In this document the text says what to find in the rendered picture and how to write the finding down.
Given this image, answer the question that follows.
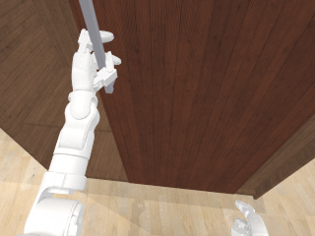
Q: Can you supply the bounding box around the robot left upper arm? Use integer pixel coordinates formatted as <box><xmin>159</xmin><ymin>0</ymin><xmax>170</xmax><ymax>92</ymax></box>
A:
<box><xmin>16</xmin><ymin>197</ymin><xmax>84</xmax><ymax>236</ymax></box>

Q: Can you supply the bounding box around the left robot hand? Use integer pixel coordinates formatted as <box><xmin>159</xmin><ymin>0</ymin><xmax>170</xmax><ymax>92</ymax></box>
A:
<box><xmin>72</xmin><ymin>29</ymin><xmax>121</xmax><ymax>94</ymax></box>

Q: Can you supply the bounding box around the wardrobe door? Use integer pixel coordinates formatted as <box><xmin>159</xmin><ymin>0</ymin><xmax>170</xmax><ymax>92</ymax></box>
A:
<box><xmin>68</xmin><ymin>0</ymin><xmax>315</xmax><ymax>195</ymax></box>
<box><xmin>240</xmin><ymin>114</ymin><xmax>315</xmax><ymax>190</ymax></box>

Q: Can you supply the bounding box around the left robot forearm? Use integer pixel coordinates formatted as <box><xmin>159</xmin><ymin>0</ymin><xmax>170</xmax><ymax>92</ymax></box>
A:
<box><xmin>24</xmin><ymin>89</ymin><xmax>100</xmax><ymax>234</ymax></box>

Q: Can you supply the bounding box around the right robot hand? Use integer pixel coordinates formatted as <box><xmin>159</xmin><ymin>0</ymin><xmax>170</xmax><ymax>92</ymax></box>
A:
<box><xmin>230</xmin><ymin>200</ymin><xmax>269</xmax><ymax>236</ymax></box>

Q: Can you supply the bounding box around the handle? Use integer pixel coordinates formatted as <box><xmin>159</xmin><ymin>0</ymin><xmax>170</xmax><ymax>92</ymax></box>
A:
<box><xmin>79</xmin><ymin>0</ymin><xmax>115</xmax><ymax>93</ymax></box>

